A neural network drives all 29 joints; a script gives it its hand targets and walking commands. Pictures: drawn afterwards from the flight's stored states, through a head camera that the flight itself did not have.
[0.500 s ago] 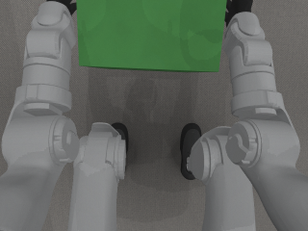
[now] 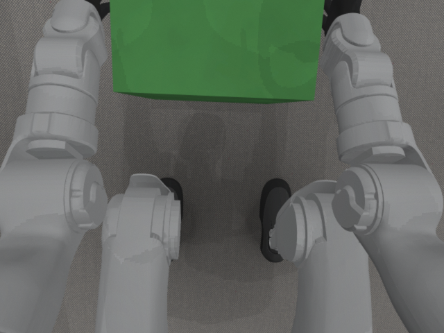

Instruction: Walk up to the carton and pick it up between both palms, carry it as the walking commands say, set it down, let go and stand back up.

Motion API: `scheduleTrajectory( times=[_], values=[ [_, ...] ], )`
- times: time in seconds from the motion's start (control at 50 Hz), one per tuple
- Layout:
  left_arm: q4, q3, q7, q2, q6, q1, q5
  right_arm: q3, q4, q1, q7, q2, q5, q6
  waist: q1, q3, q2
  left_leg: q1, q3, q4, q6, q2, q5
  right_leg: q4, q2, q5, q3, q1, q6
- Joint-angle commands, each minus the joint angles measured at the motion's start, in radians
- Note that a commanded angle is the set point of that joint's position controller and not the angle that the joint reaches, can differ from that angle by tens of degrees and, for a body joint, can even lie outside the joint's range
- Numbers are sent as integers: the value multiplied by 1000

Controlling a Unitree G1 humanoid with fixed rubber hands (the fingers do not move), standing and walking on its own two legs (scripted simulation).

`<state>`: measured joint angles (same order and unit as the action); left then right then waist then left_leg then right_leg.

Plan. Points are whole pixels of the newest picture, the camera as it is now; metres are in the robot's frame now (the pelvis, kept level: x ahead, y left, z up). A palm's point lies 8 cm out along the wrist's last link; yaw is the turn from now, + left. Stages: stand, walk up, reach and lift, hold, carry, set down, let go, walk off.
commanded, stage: set down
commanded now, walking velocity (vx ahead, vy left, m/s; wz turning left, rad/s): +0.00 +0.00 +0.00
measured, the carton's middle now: (215, 10) +0.57 +0.04 -0.23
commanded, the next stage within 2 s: none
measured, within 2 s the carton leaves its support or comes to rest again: rests again in 0.12 s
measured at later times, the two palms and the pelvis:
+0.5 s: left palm (93, 10) +0.53 +0.20 -0.17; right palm (337, 20) +0.55 -0.14 -0.17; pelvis +0.00 +0.00 -0.01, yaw +0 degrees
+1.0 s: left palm (93, 11) +0.53 +0.21 -0.17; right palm (337, 20) +0.55 -0.14 -0.17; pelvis -0.01 +0.00 -0.01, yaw +0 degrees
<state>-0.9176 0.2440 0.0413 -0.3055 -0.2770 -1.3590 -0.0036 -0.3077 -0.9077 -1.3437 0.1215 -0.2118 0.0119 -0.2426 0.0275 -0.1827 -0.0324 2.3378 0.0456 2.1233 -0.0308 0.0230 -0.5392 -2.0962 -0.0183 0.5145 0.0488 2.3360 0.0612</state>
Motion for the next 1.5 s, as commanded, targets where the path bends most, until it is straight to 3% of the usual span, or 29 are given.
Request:
scheduleTrajectory(
  times=[0.0,0.1,0.3,0.82,1.04,1.2,1.26,1.32,1.38,1.48],
  values=[
    [184,-342,-280,862,64,-619,-129,370,156,-647,-270,859,115,45,26,1223,41,-611,-131,-182,5,57,295,91,-90,-272,-153,-640,-46],
    [187,-340,-278,830,74,-648,-133,377,137,-669,-261,855,134,52,44,1224,29,-605,-134,-171,7,52,280,78,-90,-264,-149,-667,-43],
    [172,-339,-279,818,90,-631,-149,392,116,-661,-250,871,155,67,50,1188,-5,-593,-129,-145,12,51,308,59,-95,-295,-147,-673,-36],
    [6,-222,-301,745,79,-552,-46,281,-20,-591,-262,782,62,59,54,866,1,-464,-124,-147,14,44,144,68,-87,-123,-137,-535,-42],
    [-26,-187,-281,652,92,-521,-26,253,-36,-576,-241,681,50,74,56,838,-1,-471,-119,-147,10,38,124,67,-80,-105,-134,-546,-34],
    [-66,-142,-208,419,132,-497,-29,203,-68,-545,-180,444,43,107,51,846,4,-513,-117,-147,1,25,98,64,-70,-88,-133,-595,-23],
    [-88,-100,-141,203,159,-458,-36,154,-110,-489,-127,227,38,129,48,853,14,-546,-115,-152,-6,14,84,66,-63,-77,-132,-632,-19],
    [-119,-87,-42,-75,198,-381,-88,131,-142,-406,-45,-57,69,159,38,881,30,-594,-109,-153,-16,4,99,76,-50,-93,-126,-683,-15],
    [-145,-129,16,-171,228,-380,-162,171,-165,-395,-2,-123,133,178,39,945,38,-636,-96,-142,-24,0,174,68,-45,-154,-115,-719,-12],
    [-151,-138,42,-231,260,-356,-183,169,-168,-355,17,-184,166,214,35,1035,51,-668,-79,-122,-32,-1,304,40,-42,-263,-112,-719,-6]
  ],
)
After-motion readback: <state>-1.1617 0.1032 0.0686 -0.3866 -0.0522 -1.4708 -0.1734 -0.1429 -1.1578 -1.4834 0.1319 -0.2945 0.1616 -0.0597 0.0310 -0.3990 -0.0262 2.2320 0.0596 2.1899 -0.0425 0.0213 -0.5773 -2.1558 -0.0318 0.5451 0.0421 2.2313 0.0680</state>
